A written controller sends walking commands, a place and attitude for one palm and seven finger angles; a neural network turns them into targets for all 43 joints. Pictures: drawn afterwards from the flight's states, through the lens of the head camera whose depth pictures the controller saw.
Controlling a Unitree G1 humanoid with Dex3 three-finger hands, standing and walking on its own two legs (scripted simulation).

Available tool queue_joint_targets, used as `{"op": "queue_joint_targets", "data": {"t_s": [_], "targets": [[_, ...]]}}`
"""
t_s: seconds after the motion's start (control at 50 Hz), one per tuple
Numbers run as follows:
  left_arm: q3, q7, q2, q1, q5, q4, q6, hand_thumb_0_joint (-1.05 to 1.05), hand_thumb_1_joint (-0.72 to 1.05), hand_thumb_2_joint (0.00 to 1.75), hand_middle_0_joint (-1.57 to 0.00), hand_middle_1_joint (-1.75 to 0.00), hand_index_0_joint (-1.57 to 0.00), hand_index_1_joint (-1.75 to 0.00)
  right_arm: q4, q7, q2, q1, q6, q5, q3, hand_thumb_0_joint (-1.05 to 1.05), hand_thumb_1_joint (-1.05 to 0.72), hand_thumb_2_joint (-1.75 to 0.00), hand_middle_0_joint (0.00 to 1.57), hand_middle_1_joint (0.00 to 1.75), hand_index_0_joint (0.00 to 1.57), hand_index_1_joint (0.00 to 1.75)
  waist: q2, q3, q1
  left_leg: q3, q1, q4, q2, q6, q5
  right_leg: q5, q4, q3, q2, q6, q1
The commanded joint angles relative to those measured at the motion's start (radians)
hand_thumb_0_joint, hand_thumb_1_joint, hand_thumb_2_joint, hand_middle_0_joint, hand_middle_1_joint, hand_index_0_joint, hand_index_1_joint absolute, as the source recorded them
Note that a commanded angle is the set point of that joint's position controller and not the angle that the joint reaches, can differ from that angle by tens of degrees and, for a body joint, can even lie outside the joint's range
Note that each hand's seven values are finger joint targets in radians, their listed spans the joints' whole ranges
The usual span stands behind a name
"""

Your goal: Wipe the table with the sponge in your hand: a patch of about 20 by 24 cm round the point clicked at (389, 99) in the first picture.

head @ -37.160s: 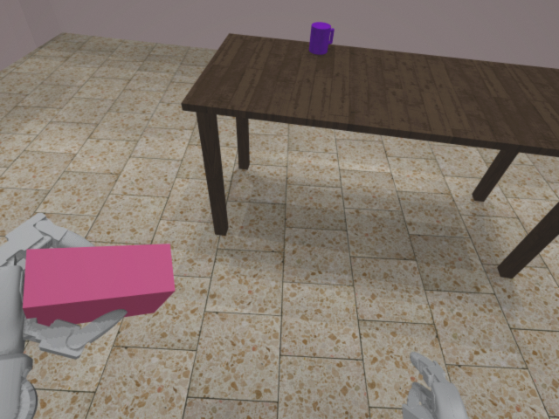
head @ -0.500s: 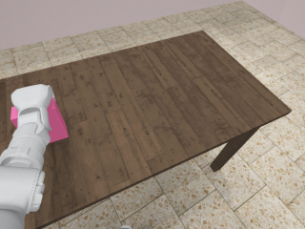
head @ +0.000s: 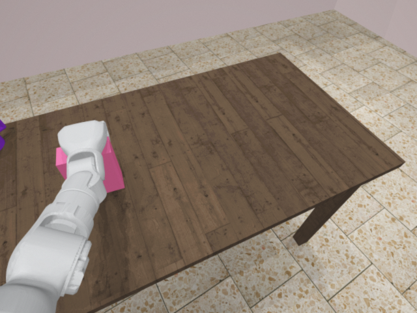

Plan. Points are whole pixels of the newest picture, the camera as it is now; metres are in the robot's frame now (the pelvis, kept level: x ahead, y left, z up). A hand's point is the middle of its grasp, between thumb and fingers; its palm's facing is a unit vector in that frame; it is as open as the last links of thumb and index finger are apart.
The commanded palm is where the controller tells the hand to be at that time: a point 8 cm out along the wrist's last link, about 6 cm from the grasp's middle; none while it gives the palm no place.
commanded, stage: slide across to the middle lane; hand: left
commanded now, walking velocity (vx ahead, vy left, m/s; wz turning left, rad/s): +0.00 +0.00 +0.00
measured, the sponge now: (96, 175) +0.41 +0.27 -0.02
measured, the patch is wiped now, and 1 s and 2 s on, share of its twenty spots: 0.60 0.65 0.75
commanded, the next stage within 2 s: wipe back along the middle lane in 0.06 s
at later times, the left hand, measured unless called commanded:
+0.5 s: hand (99, 158) +0.42 +0.25 +0.03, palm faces -0.08 +0.00 -1.00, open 9.8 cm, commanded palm +0.39 +0.22 +0.07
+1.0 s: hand (106, 175) +0.38 +0.22 +0.03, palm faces -0.04 -0.03 -1.00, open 9.8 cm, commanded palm +0.33 +0.20 +0.06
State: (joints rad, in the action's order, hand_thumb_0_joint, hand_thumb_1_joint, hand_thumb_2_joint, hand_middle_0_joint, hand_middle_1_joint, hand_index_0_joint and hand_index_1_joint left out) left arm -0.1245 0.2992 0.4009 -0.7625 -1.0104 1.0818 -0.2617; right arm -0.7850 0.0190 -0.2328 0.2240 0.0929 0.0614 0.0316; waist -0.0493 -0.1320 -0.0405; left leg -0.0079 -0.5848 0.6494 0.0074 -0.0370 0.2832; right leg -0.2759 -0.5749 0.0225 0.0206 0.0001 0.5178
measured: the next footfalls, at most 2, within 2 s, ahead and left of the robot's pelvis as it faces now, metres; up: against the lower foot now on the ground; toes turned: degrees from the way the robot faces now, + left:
none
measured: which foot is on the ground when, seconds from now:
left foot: down 0.00-1.00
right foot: down 0.00-1.00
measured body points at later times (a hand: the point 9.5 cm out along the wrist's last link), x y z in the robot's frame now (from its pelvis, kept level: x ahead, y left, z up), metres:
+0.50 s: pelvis +0.02 -0.01 +0.00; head +0.05 -0.01 +0.45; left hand +0.42 +0.25 +0.08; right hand +0.12 -0.27 -0.12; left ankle +0.01 +0.09 -0.72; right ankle +0.00 -0.13 -0.72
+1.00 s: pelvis +0.02 +0.00 +0.01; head +0.02 -0.01 +0.46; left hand +0.38 +0.22 +0.08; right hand +0.21 -0.23 -0.10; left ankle +0.01 +0.09 -0.72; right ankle +0.00 -0.13 -0.72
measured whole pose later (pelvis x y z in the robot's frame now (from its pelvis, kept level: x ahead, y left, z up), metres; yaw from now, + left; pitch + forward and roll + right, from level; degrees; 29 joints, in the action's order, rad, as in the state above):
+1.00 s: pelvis +0.02 +0.00 +0.01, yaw +1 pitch +7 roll -1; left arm -0.29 0.30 0.23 -0.48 -0.99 0.73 -0.50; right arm -0.69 0.00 -0.23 0.08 0.21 0.08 0.01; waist -0.04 -0.14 0.03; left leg -0.01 -0.41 0.58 0.02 -0.04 0.29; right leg -0.29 -0.52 0.02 0.01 0.00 0.35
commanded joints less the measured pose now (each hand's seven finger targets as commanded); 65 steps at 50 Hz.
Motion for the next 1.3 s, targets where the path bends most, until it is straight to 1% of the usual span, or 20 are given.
{"op": "queue_joint_targets", "data": {"t_s": [0.0,0.02,0.08,0.12,0.3,0.4,0.46,0.56,0.62,0.72,0.82,0.88,1.02,1.06,1.1,1.12,1.14,1.2,1.22,1.28], "targets": [[0.024,0.045,0.124,-0.393,0.000,-0.140,-0.024,0.00,0.10,1.30,-1.20,-1.60,-1.20,-1.60,0.100,0.004,-0.158,-0.002,-0.014,-0.002,0.042,0.00,-0.90,-0.90,0.20,0.30,0.20,0.30,0.048,-0.312,-0.030,-0.045,0.278,-0.071,-0.031,0.008,-0.258,0.226,0.064,0.013,0.024,0.049,-0.067],[0.060,0.051,0.160,-0.403,-0.005,-0.133,-0.028,0.00,0.10,1.30,-1.20,-1.60,-1.20,-1.60,0.089,0.004,-0.164,-0.008,-0.012,-0.003,0.044,0.00,-0.90,-0.90,0.20,0.30,0.20,0.30,0.032,-0.300,-0.030,-0.043,0.275,-0.070,-0.030,0.008,-0.270,0.239,0.063,0.006,0.021,0.050,-0.071],[0.000,0.047,0.112,-0.440,-0.012,-0.133,-0.054,0.00,0.10,1.30,-1.20,-1.60,-1.20,-1.60,0.097,0.001,-0.158,-0.009,-0.005,-0.001,0.039,0.00,-0.90,-0.90,0.20,0.30,0.20,0.30,0.047,-0.300,-0.047,-0.036,0.269,-0.067,-0.026,0.003,-0.273,0.271,0.066,0.007,0.018,0.045,-0.080],[0.017,0.045,0.120,-0.458,-0.010,-0.132,-0.057,0.00,0.10,1.30,-1.20,-1.60,-1.20,-1.60,0.089,0.004,-0.160,-0.010,-0.005,-0.002,0.042,0.00,-0.90,-0.90,0.20,0.30,0.20,0.30,0.042,-0.302,-0.052,-0.036,0.274,-0.064,-0.026,0.001,-0.278,0.278,0.066,0.000,0.016,0.045,-0.084],[-0.012,0.004,0.054,-0.225,0.014,-0.154,-0.043,0.00,0.10,1.30,-1.20,-1.60,-1.20,-1.60,0.124,-0.001,-0.153,-0.029,0.024,-0.002,0.043,0.00,-0.90,-0.90,0.20,0.30,0.20,0.30,0.079,-0.343,-0.010,-0.007,0.266,-0.051,-0.014,-0.004,-0.349,0.449,0.063,-0.013,0.006,0.045,-0.198],[-0.059,-0.005,-0.003,-0.164,0.016,-0.158,-0.071,0.00,0.10,1.30,-1.20,-1.60,-1.20,-1.60,0.135,-0.003,-0.153,-0.061,0.038,0.007,0.038,0.00,-0.90,-0.90,0.20,0.30,0.20,0.30,0.082,-0.237,-0.012,-0.011,0.248,-0.077,-0.014,-0.003,-0.290,0.370,0.085,-0.006,0.006,0.050,-0.160],[-0.090,-0.008,-0.039,-0.157,0.019,-0.201,-0.087,0.00,0.10,1.30,-1.20,-1.60,-1.20,-1.60,0.148,-0.003,-0.147,-0.082,0.043,0.010,0.037,0.00,-0.90,-0.90,0.20,0.30,0.20,0.30,0.042,-0.240,-0.004,-0.015,0.275,-0.085,-0.014,-0.002,-0.294,0.342,0.087,0.002,0.007,0.057,-0.152],[-0.069,-0.012,-0.033,-0.063,0.035,-0.247,-0.114,0.00,0.10,1.30,-1.20,-1.60,-1.20,-1.60,0.166,-0.002,-0.148,-0.105,0.053,0.012,0.036,0.00,-0.90,-0.90,0.20,0.30,0.20,0.30,0.070,-0.285,0.025,-0.020,0.296,-0.089,-0.013,0.001,-0.330,0.370,0.082,0.004,0.009,0.062,-0.201],[-0.104,-0.016,-0.101,-0.005,0.043,-0.300,-0.128,0.00,0.10,1.30,-1.20,-1.60,-1.20,-1.60,0.179,-0.009,-0.142,-0.135,0.059,0.013,0.041,0.00,-0.90,-0.90,0.20,0.30,0.20,0.30,0.074,-0.285,0.028,-0.022,0.321,-0.088,-0.020,0.004,-0.377,0.399,0.074,0.012,0.009,0.063,-0.204],[-0.135,-0.015,-0.128,0.000,0.032,-0.359,-0.177,0.00,0.10,1.30,-1.20,-1.60,-1.20,-1.60,0.195,-0.012,-0.140,-0.181,0.070,0.017,0.033,0.00,-0.90,-0.90,0.20,0.30,0.20,0.30,0.083,-0.225,0.029,-0.033,0.328,-0.104,-0.022,0.007,-0.351,0.344,0.083,0.019,0.011,0.067,-0.180],[-0.104,-0.015,-0.084,0.035,0.026,-0.392,-0.222,0.00,0.10,1.30,-1.20,-1.60,-1.20,-1.60,0.207,-0.006,-0.144,-0.215,0.081,0.017,0.024,0.00,-0.90,-0.90,0.20,0.30,0.20,0.30,0.092,-0.222,0.052,-0.038,0.333,-0.122,-0.015,0.010,-0.323,0.314,0.090,0.019,0.009,0.073,-0.209],[-0.163,-0.025,-0.148,0.057,0.025,-0.414,-0.237,0.00,0.10,1.30,-1.20,-1.60,-1.20,-1.60,0.219,-0.006,-0.132,-0.233,0.084,0.018,0.018,0.00,-0.90,-0.90,0.20,0.30,0.20,0.30,0.072,-0.217,0.052,-0.033,0.344,-0.121,-0.011,0.010,-0.320,0.304,0.089,0.021,0.010,0.075,-0.202],[-0.160,-0.031,-0.154,0.163,0.029,-0.485,-0.253,0.00,0.10,1.30,-1.20,-1.60,-1.20,-1.60,0.242,-0.018,-0.135,-0.277,0.087,0.020,0.013,0.00,-0.90,-0.90,0.20,0.30,0.20,0.30,0.073,-0.207,0.076,-0.047,0.353,-0.129,-0.013,0.019,-0.338,0.300,0.084,0.019,0.013,0.084,-0.222],[-0.226,-0.034,-0.219,0.153,0.032,-0.516,-0.257,0.00,0.10,1.30,-1.20,-1.60,-1.20,-1.60,0.250,-0.022,-0.124,-0.287,0.087,0.022,0.012,0.00,-0.90,-0.90,0.20,0.30,0.20,0.30,0.080,-0.185,0.064,-0.045,0.357,-0.129,-0.015,0.013,-0.319,0.279,0.086,0.027,0.013,0.082,-0.205],[-0.193,-0.033,-0.189,0.194,0.040,-0.523,-0.265,0.00,0.10,1.30,-1.20,-1.60,-1.20,-1.60,0.253,-0.021,-0.128,-0.294,0.085,0.022,0.010,0.00,-0.90,-0.90,0.20,0.30,0.20,0.30,0.112,-0.176,0.077,-0.041,0.343,-0.137,-0.010,0.012,-0.299,0.287,0.092,0.018,0.012,0.082,-0.228],[-0.134,-0.029,-0.130,0.208,0.040,-0.521,-0.270,0.00,0.10,1.30,-1.20,-1.60,-1.20,-1.60,0.247,-0.018,-0.137,-0.303,0.087,0.020,0.011,0.00,-0.90,-0.90,0.20,0.30,0.20,0.30,0.105,-0.178,0.091,-0.045,0.339,-0.143,-0.009,0.015,-0.289,0.281,0.095,0.010,0.014,0.086,-0.238],[-0.194,-0.035,-0.184,0.189,0.042,-0.554,-0.270,0.00,0.10,1.30,-1.20,-1.60,-1.20,-1.60,0.258,-0.017,-0.129,-0.309,0.087,0.022,0.007,0.00,-0.90,-0.90,0.20,0.30,0.20,0.30,0.112,-0.178,0.076,-0.038,0.341,-0.143,-0.004,0.010,-0.276,0.276,0.098,0.014,0.010,0.080,-0.242],[-0.187,-0.035,-0.177,0.212,0.039,-0.551,-0.278,0.00,0.10,1.30,-1.20,-1.60,-1.20,-1.60,0.253,-0.014,-0.128,-0.318,0.084,0.023,0.005,0.00,-0.90,-0.90,0.20,0.30,0.20,0.30,0.118,-0.150,0.080,-0.033,0.336,-0.148,-0.002,0.010,-0.256,0.268,0.103,0.006,0.009,0.081,-0.237],[-0.146,-0.035,-0.138,0.254,0.045,-0.565,-0.281,0.00,0.10,1.30,-1.20,-1.60,-1.20,-1.60,0.254,-0.014,-0.135,-0.327,0.084,0.023,0.007,0.00,-0.90,-0.90,0.20,0.30,0.20,0.30,0.113,-0.164,0.100,-0.037,0.337,-0.154,-0.001,0.012,-0.261,0.272,0.106,-0.003,0.011,0.084,-0.256],[-0.201,-0.046,-0.188,0.242,0.054,-0.595,-0.287,0.00,0.10,1.30,-1.20,-1.60,-1.20,-1.60,0.263,-0.015,-0.126,-0.336,0.082,0.028,0.002,0.00,-0.90,-0.90,0.20,0.30,0.20,0.30,0.115,-0.149,0.084,-0.031,0.341,-0.154,0.001,0.008,-0.249,0.269,0.108,0.002,0.008,0.080,-0.255]]}}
